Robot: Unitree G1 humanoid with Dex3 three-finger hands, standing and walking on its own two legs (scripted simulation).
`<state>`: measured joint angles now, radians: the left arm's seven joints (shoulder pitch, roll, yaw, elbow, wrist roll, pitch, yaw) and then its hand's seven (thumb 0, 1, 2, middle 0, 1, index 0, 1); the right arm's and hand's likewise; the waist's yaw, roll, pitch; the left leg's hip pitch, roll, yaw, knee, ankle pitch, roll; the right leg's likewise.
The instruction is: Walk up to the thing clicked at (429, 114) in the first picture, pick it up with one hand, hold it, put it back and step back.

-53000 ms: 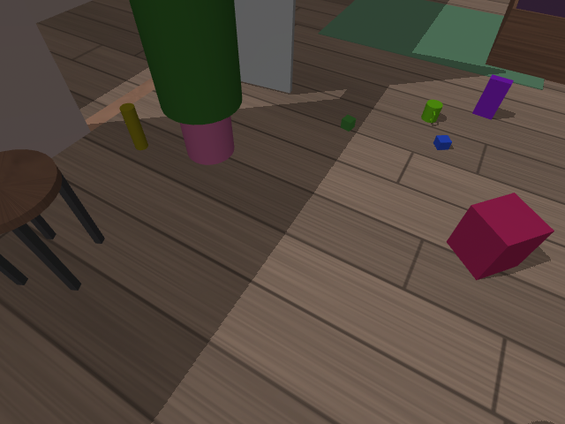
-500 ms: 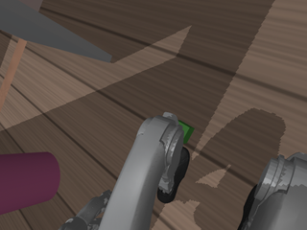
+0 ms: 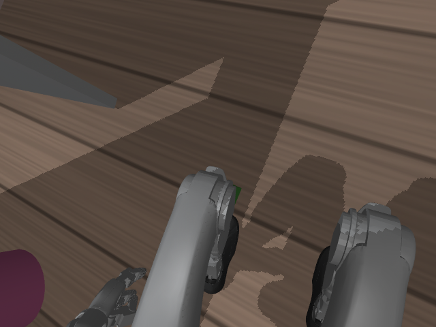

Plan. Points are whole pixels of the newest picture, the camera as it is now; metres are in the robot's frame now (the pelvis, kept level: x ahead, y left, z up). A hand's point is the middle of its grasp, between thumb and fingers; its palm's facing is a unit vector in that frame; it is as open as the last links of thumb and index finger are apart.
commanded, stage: settle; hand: right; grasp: from above
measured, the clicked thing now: out of the picture +0.48 -0.35 -0.20
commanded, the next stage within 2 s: lift in 0.20 s
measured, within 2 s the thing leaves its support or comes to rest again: neither
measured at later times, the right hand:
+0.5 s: hand out of the picture +0.47 -0.34 -0.11, palm faces -0.46 +0.11 -0.88, open 11.6 cm
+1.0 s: hand out of the picture +0.40 -0.34 +0.04, palm faces -0.45 +0.13 -0.88, open 11.6 cm
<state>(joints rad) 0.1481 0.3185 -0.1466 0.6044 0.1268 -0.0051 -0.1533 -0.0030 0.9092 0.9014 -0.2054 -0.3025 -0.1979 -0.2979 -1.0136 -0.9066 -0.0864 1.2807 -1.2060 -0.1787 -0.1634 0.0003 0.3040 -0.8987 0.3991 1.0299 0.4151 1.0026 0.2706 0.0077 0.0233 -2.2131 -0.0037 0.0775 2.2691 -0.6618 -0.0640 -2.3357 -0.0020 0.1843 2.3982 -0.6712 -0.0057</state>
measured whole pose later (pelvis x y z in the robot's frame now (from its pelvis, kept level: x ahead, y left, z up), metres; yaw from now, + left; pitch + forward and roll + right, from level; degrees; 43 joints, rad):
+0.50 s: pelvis -0.01 +0.00 +0.02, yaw -2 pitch +35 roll +11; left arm 0.22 0.30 -0.12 0.62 0.09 0.06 -0.11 0.00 0.91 0.91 -0.21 -0.30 -0.20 -0.30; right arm -0.99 -0.87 -0.09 1.22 -1.17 -0.18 -0.08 0.00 0.30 -0.89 0.41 1.02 0.42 0.99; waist 0.26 -0.02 -0.03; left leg -2.18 0.01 0.05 2.20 -0.63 -0.06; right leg -2.29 0.00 0.15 2.31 -0.63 -0.01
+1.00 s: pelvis +0.00 +0.00 +0.13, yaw -6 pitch +33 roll +7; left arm 0.16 0.27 -0.02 0.60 0.01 0.09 -0.04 0.00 0.90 0.91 -0.21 -0.30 -0.20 -0.30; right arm -0.66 -0.70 -0.02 0.83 -1.01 -0.14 0.03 0.00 0.28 -0.86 0.42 0.99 0.44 0.96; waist 0.14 -0.05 -0.16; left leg -1.86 0.02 0.03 1.90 -0.62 -0.06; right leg -1.94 -0.02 0.09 1.98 -0.63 -0.01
